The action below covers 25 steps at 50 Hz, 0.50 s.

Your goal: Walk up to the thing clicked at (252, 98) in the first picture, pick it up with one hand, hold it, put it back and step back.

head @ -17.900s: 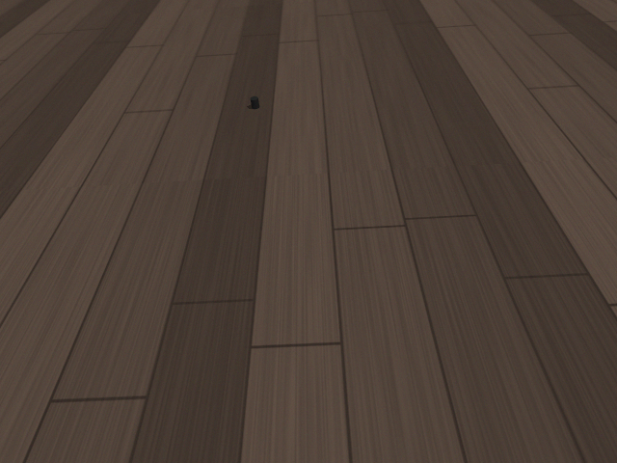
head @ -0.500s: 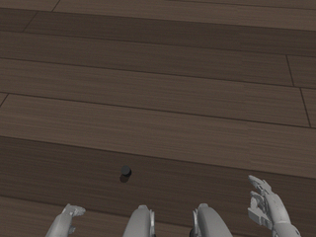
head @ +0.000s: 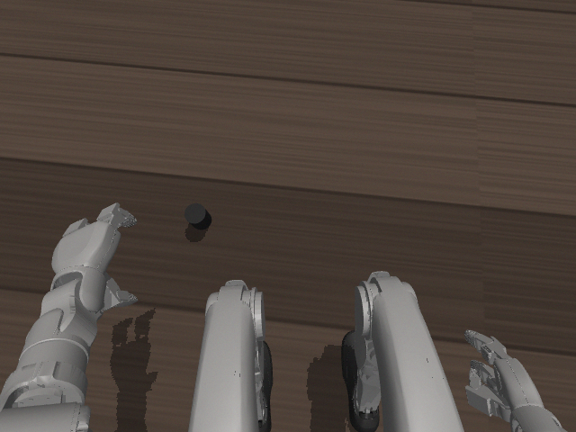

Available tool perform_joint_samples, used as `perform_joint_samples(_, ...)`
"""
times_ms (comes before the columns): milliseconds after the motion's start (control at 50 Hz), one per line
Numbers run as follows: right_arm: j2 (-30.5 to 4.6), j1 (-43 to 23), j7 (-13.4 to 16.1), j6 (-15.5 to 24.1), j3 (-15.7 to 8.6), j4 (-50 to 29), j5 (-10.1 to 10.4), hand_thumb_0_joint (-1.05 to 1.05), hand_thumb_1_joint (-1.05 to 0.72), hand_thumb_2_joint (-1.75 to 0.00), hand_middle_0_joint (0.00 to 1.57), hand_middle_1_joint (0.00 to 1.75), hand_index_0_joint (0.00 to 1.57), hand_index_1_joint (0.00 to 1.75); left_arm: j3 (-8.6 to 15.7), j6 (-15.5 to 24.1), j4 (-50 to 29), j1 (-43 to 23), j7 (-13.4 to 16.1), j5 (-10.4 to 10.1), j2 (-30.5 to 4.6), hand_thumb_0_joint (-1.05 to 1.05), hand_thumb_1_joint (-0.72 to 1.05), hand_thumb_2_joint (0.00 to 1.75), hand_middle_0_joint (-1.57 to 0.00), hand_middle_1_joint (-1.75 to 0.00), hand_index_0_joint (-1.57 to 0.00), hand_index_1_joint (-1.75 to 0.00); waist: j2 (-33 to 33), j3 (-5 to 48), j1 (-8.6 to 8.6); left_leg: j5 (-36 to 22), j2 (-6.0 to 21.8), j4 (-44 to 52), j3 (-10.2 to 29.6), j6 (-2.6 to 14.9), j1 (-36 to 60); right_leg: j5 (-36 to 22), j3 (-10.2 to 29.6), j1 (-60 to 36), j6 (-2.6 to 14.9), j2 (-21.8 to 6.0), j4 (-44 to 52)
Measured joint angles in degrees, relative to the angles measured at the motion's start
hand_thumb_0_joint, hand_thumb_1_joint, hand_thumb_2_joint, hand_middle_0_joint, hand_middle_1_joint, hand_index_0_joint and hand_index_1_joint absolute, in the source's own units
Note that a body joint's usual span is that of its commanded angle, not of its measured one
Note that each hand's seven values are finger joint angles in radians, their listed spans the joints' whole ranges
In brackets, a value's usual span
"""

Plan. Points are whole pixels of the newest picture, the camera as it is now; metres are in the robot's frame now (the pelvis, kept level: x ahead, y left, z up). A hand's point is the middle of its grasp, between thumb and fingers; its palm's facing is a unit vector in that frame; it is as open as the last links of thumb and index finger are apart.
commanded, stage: rise first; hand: left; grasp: from above
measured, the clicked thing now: (198, 216) +0.51 +0.25 -0.42
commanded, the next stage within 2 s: approach in 1.36 s
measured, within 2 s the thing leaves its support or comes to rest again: neither
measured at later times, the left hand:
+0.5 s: hand (143, 237) +0.42 +0.30 -0.24, palm faces -0.47 -0.04 -0.88, open 13.3 cm
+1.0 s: hand (159, 224) +0.45 +0.29 -0.28, palm faces -0.46 -0.04 -0.89, open 13.5 cm
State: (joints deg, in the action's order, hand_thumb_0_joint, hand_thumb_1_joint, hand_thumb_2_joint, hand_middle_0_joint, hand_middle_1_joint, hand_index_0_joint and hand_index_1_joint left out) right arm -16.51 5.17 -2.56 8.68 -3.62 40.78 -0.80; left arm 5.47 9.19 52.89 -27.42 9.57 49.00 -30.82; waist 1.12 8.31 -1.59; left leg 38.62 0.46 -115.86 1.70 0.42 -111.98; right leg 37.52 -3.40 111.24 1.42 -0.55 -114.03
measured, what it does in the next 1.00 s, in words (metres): lowers itself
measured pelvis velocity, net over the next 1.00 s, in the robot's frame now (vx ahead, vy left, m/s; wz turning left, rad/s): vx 0.00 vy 0.01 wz -0.08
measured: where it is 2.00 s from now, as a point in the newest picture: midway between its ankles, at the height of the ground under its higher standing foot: (309, 402)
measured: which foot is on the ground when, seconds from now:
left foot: down 0.00-1.00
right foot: down 0.00-1.00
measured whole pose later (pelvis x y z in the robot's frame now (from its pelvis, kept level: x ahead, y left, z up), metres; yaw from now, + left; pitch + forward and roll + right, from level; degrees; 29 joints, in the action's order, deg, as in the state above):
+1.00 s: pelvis +0.00 +0.01 -0.10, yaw -4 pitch +35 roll -7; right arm -15.4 7.7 -7.7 3.1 1.2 43.2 -8.1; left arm 8.2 14.9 80.4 -51.1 23.6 72.9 -42.2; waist -0.6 2.8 -10.9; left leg 40.9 0.9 -135.8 4.1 2.0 -130.7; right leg 38.4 -5.9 128.1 0.4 -0.3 -130.9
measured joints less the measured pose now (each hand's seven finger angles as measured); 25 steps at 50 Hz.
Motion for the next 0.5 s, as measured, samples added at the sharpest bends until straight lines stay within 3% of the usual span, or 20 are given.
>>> perform_joint_samples(140,1.0,2.4,-0.8,-2.0,0.5,1.7,-1.3,0.01,-0.88,-0.89,0.2,0.3,0.2,0.3,0.5,4.6,7.3,-6.8,1.5,7.1,-3.3,0.0,-0.37,0.9,-0.21,-0.92,-0.21,-0.93,-0.2,-0.9,-2.19,-0.4,0.2,-5.9,0.9,0.36,-6.1,-0.9,-1.0,5.5,-0.13,0.1,-4.9)
perform_joint_samples(280,0.7,3.5,-1.7,-4.6,1.6,2.5,-2.4,0.01,-0.89,-0.9,0.2,0.3,0.2,0.3,0.8,6.6,13.4,-11.4,6.4,14.8,-5.9,0.0,-0.39,0.92,-0.2,-0.91,-0.2,-0.92,-0.7,-0.9,-4.46,0.0,0.1,-10.0,1.3,1.13,-10.2,-0.6,-1.3,8.7,-0.8,0.0,-8.0)
perform_joint_samples(500,0.4,2.5,-3.5,-5.9,2.2,2.3,-4.6,0.01,-0.91,-0.9,0.2,0.3,0.2,0.3,-0.1,7.0,19.9,-17.3,10.3,21.7,-8.1,0.0,-0.37,0.9,-0.24,-0.82,-0.23,-0.84,-1.3,-2.3,-6.58,0.5,-0.3,-14.3,1.3,1.88,-14.4,0.2,-1.4,12.2,-1.55,-0.4,-11.8)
